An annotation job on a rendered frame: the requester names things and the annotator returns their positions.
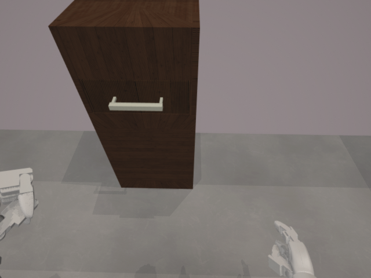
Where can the handle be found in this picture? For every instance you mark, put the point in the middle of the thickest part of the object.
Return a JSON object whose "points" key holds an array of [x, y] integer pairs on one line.
{"points": [[136, 106]]}

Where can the robot right hand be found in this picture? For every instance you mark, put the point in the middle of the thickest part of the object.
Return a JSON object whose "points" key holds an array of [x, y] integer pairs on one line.
{"points": [[295, 258]]}

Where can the drawer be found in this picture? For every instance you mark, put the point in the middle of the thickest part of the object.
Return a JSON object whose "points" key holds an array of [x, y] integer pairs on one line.
{"points": [[176, 94]]}

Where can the robot left hand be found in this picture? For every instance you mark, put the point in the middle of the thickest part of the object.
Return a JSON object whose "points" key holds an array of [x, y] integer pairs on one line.
{"points": [[17, 191]]}

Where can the cabinet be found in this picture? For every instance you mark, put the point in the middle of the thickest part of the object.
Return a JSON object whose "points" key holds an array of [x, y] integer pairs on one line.
{"points": [[137, 40]]}

